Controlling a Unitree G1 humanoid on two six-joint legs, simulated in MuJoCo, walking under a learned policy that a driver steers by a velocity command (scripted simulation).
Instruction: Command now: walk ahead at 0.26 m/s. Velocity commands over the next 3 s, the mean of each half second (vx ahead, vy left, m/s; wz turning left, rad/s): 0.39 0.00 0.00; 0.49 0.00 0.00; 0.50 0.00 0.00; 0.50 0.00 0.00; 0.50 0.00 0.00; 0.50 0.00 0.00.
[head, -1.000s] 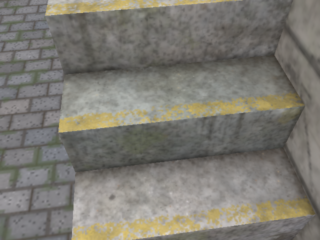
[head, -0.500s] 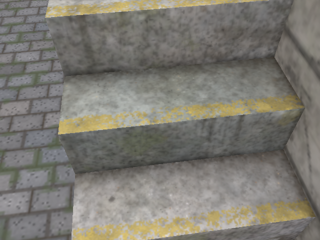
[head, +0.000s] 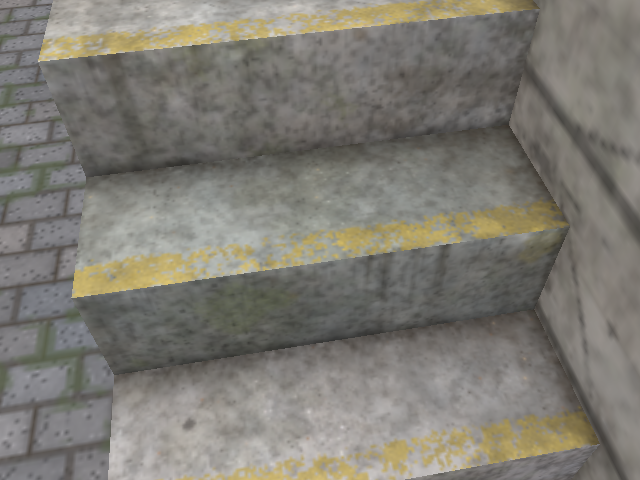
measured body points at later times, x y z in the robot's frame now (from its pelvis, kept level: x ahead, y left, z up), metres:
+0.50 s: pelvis +0.01 +0.01 -0.01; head +0.02 +0.01 +0.44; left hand +0.13 +0.24 -0.13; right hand +0.11 -0.24 -0.14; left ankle -0.05 +0.11 -0.75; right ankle -0.02 -0.13 -0.75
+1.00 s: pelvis +0.01 +0.01 -0.01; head +0.01 +0.01 +0.44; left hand +0.14 +0.25 -0.12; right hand +0.15 -0.23 -0.13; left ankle -0.05 +0.12 -0.75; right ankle -0.02 -0.13 -0.75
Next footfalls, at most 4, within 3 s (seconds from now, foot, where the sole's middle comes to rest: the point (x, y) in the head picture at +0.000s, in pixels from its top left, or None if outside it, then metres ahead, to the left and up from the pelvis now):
none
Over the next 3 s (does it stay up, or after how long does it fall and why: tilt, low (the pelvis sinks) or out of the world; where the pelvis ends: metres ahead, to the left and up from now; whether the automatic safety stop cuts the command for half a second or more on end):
stays up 0.00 0.01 0.00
